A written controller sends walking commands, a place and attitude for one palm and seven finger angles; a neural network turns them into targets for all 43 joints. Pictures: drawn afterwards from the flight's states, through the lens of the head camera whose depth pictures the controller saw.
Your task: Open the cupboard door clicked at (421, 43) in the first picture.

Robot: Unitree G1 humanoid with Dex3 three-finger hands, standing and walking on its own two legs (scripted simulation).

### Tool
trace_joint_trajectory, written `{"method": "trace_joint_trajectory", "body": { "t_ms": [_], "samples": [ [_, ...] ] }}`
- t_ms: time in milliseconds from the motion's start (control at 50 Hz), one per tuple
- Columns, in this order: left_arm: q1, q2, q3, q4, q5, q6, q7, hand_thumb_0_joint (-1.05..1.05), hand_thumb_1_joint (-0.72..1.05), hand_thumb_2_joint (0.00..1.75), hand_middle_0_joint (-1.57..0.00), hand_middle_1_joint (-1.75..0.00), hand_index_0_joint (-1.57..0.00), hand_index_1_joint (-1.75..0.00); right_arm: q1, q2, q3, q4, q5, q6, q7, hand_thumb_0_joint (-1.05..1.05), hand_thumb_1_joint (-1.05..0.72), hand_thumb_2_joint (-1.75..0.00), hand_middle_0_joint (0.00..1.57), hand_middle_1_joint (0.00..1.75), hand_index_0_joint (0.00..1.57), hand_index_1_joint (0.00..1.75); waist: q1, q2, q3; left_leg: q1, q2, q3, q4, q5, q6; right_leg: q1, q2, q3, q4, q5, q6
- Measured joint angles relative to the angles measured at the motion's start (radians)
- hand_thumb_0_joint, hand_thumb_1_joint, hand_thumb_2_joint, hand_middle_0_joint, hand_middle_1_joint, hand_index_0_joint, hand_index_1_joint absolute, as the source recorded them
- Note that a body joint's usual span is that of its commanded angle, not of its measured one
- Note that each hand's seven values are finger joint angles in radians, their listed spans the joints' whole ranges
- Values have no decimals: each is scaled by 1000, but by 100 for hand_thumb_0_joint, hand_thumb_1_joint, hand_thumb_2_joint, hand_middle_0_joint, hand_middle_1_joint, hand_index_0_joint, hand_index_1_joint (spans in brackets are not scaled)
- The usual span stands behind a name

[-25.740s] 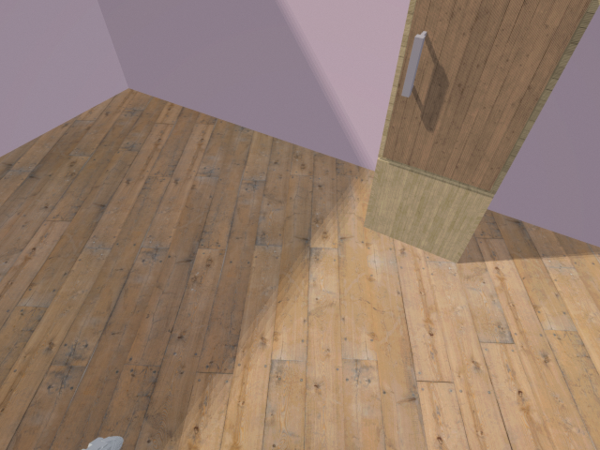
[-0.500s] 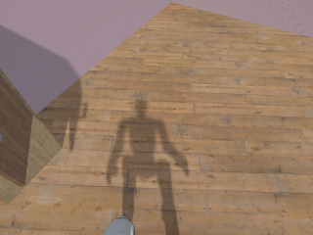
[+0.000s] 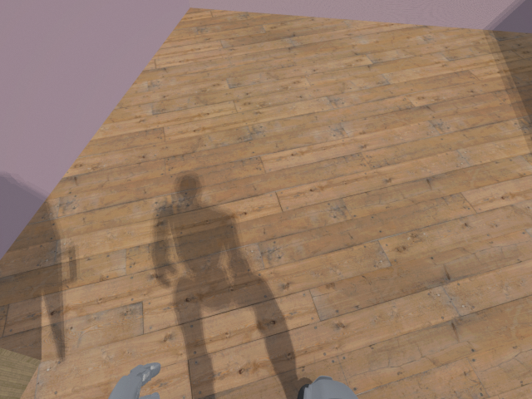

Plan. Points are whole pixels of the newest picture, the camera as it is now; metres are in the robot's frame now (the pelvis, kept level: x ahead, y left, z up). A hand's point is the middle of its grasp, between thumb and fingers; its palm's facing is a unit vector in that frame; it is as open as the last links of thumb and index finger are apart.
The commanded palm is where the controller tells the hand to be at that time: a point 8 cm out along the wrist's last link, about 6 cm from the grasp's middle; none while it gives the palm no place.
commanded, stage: walk to a spot facing it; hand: left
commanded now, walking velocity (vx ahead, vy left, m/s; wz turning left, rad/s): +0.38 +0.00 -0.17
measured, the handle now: out of the picture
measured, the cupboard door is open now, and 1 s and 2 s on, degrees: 45 45 45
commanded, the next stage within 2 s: turn to face it in 1.16 s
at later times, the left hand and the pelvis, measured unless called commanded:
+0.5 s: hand (180, 374) +0.19 +0.16 -0.19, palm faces +0.05 -0.99 -0.15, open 7.3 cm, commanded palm none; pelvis +0.26 +0.00 -0.01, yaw -1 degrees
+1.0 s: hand (210, 177) +0.63 +0.14 -0.16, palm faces -0.21 -0.96 -0.19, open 7.4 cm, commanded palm none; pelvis +0.49 -0.02 +0.00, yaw -8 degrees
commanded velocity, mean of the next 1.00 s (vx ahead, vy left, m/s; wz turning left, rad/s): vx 0.37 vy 0.00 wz -0.12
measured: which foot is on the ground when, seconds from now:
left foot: down 0.00-0.04, up 0.06-0.48, down 0.50-1.00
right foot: up 0.00-0.00, down 0.02-0.52, up 0.54-1.00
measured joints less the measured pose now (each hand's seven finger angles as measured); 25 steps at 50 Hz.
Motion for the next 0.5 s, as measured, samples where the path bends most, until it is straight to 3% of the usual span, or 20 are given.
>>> {"method": "trace_joint_trajectory", "body": {
  "t_ms": [40,80,120,160,240,340,460,500],
  "samples": [
    [-12,-2,-1,-3,2,-29,4,1,91,90,-20,-29,-19,-30,19,4,2,24,9,9,4,0,-91,-89,20,30,20,30,3,6,5,-30,42,-8,154,-75,-3,55,27,-16,-32,-12,-35],
    [-13,-10,-1,-3,-9,-55,18,1,91,89,-20,-29,-19,-30,-9,7,0,46,21,29,7,0,-91,-89,20,30,20,30,9,2,25,-148,42,-106,479,-138,19,74,38,-18,19,-71,-51],
    [12,-21,-4,6,-17,-65,33,1,91,89,-20,-29,-19,-30,-51,5,-8,52,26,36,6,1,-91,-89,20,30,20,30,17,-6,31,-271,21,-175,713,-92,30,132,48,-16,-16,-89,-44],
    [54,-31,-9,28,-21,-67,44,0,91,89,-20,-29,-19,-30,-102,1,-16,39,25,35,1,1,-91,-89,20,30,20,30,24,-12,24,-370,20,-202,782,-29,28,199,64,-10,-90,-79,-43],
    [130,-4,15,59,-25,-84,65,-3,96,89,-20,-30,-20,-30,-194,-1,-29,-13,19,26,2,1,-91,-89,20,30,20,30,34,-15,-5,-505,31,-221,685,64,16,315,90,-9,-228,-63,-53],
    [218,-1,0,115,-18,-84,59,-2,95,89,-20,-30,-20,-30,-295,-9,-35,-55,19,25,17,0,-92,-89,20,30,20,30,54,-4,-26,-574,30,-216,527,175,17,436,112,-8,-314,-96,-40],
    [307,-22,-18,166,-12,-79,59,0,92,89,-20,-29,-19,-30,-382,-8,-27,-76,22,21,32,0,-92,-89,20,30,20,30,97,-26,-12,-521,-13,-180,315,175,52,562,101,-5,-329,-194,-3],
    [336,-30,-21,183,-12,-74,58,0,92,89,-20,-30,-19,-30,-395,-8,-22,-86,18,5,30,0,-91,-89,20,30,20,30,102,-42,-5,-458,-43,-161,228,177,76,568,77,1,-247,-260,13]
  ]
}}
